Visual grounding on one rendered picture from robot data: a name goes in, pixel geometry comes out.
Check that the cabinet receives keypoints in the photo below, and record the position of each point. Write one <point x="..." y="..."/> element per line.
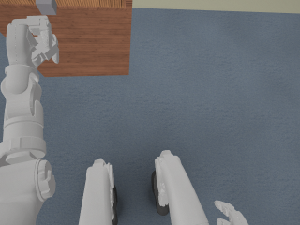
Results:
<point x="92" y="41"/>

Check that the robot left upper arm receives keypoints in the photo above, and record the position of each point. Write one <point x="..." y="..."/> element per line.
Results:
<point x="24" y="187"/>

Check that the right robot hand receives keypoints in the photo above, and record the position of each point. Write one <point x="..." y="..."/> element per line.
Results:
<point x="235" y="217"/>

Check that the robot right foot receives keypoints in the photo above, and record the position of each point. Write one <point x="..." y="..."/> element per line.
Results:
<point x="164" y="209"/>

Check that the handle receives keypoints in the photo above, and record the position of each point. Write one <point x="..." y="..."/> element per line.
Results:
<point x="47" y="7"/>

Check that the right robot thigh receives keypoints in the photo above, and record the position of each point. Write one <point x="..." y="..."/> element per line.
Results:
<point x="184" y="205"/>

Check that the left robot hand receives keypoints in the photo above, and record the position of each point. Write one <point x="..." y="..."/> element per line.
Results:
<point x="25" y="49"/>

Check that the robot left forearm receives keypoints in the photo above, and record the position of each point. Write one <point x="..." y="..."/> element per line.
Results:
<point x="23" y="117"/>

